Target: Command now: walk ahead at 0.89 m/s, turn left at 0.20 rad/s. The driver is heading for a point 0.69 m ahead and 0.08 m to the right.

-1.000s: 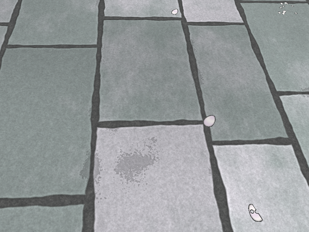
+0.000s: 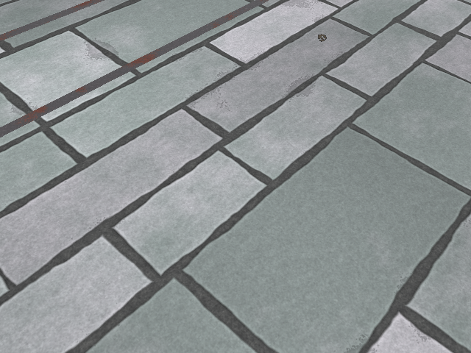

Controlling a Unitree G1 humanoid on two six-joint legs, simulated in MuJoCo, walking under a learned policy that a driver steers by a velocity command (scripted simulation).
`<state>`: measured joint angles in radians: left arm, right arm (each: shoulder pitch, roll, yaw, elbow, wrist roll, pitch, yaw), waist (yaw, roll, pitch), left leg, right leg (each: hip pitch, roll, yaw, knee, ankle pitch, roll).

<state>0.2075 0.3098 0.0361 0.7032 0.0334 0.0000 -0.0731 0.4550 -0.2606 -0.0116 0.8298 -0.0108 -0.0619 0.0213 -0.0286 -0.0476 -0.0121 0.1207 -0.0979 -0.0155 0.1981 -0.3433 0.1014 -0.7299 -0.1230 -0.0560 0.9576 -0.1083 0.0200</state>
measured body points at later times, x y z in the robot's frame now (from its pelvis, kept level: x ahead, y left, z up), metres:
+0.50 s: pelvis +0.43 +0.01 +0.00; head +0.46 +0.02 +0.45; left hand +0.36 +0.26 -0.13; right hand +0.66 -0.20 -0.08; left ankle +0.65 +0.15 -0.68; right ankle +0.32 -0.09 -0.73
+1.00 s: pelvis +0.62 +0.05 +0.00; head +0.62 +0.05 +0.45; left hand +0.71 +0.29 -0.14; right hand +0.64 -0.19 -0.15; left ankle +0.71 +0.12 -0.73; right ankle +0.63 -0.07 -0.74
